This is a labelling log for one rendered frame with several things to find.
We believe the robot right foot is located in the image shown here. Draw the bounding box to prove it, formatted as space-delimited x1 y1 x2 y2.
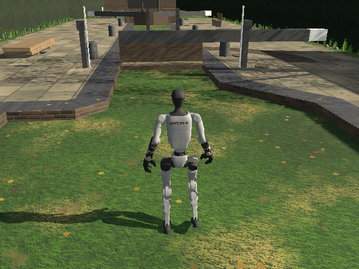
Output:
191 217 200 228

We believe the robot right upper arm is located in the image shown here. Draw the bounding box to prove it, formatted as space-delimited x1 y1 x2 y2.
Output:
191 113 206 144

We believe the right robot forearm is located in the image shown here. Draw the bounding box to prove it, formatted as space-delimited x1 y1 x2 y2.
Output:
201 135 212 156

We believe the robot torso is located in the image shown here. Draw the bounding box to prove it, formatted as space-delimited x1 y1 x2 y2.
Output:
166 111 192 168

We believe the robot left hand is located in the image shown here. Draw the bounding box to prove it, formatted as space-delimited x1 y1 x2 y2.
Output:
143 159 156 173

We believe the left robot forearm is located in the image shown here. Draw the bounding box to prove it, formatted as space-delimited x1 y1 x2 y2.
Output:
145 137 157 161

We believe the robot right hand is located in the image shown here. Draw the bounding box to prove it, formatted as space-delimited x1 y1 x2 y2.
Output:
200 153 213 164

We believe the robot left upper arm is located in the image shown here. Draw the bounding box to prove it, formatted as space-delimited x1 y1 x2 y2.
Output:
151 113 167 145

